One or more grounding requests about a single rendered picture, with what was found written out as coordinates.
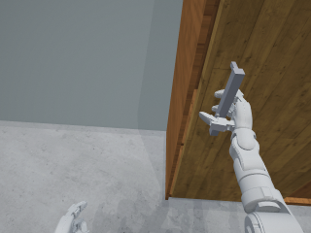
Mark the wardrobe door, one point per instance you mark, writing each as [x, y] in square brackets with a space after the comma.
[303, 192]
[271, 41]

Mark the handle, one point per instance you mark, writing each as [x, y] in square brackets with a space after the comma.
[234, 81]

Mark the robot left hand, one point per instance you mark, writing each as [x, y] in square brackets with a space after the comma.
[68, 224]

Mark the robot right hand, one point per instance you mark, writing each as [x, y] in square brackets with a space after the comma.
[241, 114]

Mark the right robot forearm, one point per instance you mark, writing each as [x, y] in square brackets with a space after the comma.
[258, 191]

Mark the robot right upper arm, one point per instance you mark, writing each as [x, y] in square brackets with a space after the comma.
[266, 222]

